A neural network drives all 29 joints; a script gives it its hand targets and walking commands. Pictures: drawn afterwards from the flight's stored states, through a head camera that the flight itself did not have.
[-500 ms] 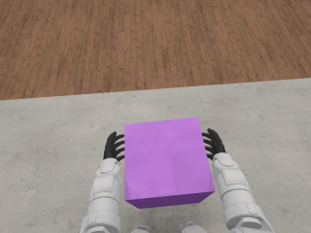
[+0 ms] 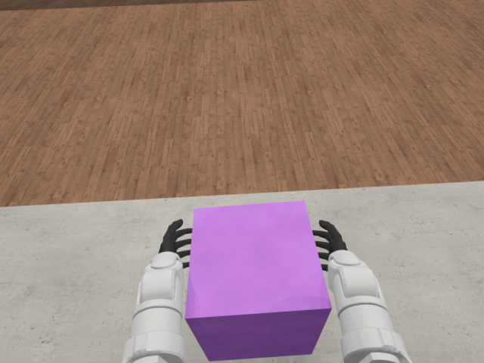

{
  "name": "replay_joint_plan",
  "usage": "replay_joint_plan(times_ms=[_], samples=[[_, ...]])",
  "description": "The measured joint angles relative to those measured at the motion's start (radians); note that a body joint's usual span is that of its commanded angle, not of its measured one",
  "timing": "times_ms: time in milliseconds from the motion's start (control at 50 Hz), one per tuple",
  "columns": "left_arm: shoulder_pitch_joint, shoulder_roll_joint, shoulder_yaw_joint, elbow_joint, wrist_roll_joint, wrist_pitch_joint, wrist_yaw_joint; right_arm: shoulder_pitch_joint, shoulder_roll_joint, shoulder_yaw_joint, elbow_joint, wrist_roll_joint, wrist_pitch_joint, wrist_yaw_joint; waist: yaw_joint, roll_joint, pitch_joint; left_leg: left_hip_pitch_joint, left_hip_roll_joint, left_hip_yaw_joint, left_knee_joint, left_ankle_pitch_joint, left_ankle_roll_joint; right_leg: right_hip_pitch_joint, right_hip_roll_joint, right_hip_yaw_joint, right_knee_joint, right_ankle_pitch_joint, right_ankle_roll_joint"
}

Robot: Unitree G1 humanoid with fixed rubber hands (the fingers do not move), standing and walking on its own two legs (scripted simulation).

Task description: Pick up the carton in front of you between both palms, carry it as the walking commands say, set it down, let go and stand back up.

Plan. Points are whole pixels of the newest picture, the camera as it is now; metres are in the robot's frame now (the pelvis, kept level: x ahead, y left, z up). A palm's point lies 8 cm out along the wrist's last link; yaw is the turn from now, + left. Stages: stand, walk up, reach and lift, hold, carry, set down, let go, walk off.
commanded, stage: reach and lift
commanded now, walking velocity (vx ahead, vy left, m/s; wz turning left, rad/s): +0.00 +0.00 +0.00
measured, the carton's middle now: (254, 283) +0.29 +0.00 -0.06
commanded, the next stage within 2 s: hold in 0.82 s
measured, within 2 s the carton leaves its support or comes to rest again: neither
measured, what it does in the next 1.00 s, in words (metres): stands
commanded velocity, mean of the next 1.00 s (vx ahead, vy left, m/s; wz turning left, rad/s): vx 0.00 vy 0.00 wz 0.00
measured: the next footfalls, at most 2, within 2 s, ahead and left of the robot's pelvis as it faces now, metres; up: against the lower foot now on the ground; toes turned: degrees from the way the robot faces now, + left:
right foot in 2.00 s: +0.17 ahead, -0.09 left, +0.00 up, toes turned -8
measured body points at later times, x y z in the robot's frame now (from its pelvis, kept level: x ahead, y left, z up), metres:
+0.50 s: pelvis +0.01 +0.00 +0.00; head -0.03 +0.00 +0.45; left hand +0.32 +0.15 +0.03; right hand +0.31 -0.15 +0.02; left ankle +0.01 +0.13 -0.74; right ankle +0.02 -0.13 -0.74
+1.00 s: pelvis +0.01 +0.00 +0.01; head -0.04 +0.00 +0.45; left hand +0.31 +0.15 +0.06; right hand +0.30 -0.15 +0.05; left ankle +0.01 +0.13 -0.74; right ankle +0.02 -0.13 -0.74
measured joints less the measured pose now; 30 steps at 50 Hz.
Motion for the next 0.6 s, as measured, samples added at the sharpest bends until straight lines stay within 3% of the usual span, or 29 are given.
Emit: replay_joint_plan(times_ms=[260,600], samples=[[-0.028,-0.009,0.021,-0.03,0.008,0.008,-0.007,-0.033,0.007,-0.015,-0.025,-0.008,0.009,0.007,-0.001,0.001,0.038,0.014,0.003,0.005,-0.009,0.01,-0.002,0.014,-0.001,-0.004,-0.008,0.009,0.0],[0.025,0.007,-0.044,-0.092,-0.011,0.056,-0.005,0.027,-0.006,0.051,-0.095,0.012,0.058,-0.003,-0.001,0.002,0.027,0.078,0.009,0.004,-0.079,0.023,0.0,0.076,-0.007,-0.011,-0.072,0.019,-0.005]])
